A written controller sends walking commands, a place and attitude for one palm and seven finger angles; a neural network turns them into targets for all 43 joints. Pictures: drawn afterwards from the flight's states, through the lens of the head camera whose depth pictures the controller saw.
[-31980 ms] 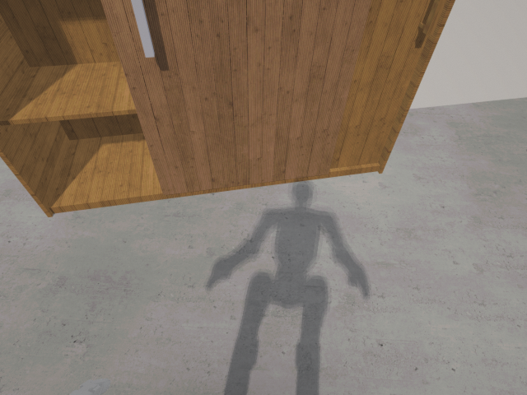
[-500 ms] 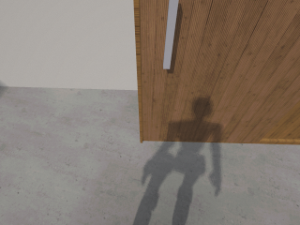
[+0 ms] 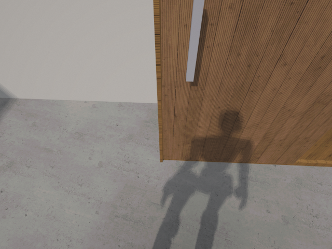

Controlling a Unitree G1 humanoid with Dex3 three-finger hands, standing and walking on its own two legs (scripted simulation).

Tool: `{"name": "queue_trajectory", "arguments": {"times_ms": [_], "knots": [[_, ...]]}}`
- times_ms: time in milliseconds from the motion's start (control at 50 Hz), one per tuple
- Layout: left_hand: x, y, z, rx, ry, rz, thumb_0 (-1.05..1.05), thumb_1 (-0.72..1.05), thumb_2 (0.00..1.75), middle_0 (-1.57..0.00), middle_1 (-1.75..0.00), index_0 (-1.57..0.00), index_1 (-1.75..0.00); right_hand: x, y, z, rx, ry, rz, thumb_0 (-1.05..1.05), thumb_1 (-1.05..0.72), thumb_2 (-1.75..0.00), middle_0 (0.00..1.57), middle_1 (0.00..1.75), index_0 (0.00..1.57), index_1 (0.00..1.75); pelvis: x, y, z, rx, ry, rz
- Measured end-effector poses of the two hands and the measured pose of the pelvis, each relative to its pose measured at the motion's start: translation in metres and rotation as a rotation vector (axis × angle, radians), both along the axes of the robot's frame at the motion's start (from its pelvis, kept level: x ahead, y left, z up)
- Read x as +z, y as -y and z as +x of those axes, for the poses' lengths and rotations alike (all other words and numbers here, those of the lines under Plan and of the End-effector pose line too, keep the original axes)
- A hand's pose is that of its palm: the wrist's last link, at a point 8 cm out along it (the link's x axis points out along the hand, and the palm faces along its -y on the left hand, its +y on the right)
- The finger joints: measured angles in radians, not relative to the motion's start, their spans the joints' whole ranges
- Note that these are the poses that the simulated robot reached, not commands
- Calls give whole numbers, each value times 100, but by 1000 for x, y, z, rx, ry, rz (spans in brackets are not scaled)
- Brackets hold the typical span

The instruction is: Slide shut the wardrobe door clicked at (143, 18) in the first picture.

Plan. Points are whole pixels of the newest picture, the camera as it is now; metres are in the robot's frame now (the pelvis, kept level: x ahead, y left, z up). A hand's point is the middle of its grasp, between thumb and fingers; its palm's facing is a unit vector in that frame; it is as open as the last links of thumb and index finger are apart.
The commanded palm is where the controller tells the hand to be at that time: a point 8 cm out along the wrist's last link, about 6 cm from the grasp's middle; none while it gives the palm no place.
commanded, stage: look to check the result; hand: right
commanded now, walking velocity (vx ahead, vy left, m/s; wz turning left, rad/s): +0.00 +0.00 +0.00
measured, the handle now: (193, 40) +0.71 -0.03 +0.13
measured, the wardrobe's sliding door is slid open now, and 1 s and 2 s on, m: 0.00 0.00 0.00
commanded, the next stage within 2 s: stand and wait in 0.44 s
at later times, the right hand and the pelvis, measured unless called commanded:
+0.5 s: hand out of the picture +0.02 -0.18 -0.18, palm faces -0.01 +0.98 -0.20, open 7.4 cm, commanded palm none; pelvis +0.01 +0.00 +0.00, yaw +0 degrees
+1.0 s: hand out of the picture +0.02 -0.18 -0.18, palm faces -0.01 +0.98 -0.21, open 7.4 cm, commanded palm none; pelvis +0.01 +0.01 +0.00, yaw +0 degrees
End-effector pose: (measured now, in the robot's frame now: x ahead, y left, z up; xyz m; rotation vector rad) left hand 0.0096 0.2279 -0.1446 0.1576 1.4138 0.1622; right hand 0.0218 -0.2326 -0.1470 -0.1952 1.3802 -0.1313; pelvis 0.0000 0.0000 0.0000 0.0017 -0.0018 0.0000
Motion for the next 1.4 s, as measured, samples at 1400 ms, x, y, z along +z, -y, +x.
{"name": "queue_trajectory", "arguments": {"times_ms": [1400], "knots": [[1, -11, 13, -8, 6, 11, 0, 91, 90, -20, -30, -20, -30, -1, -15, -11, -25, -43, 12, 0, -91, -90, 20, 30, 20, 30, 1, -10, 11, 0, 7, -3]]}}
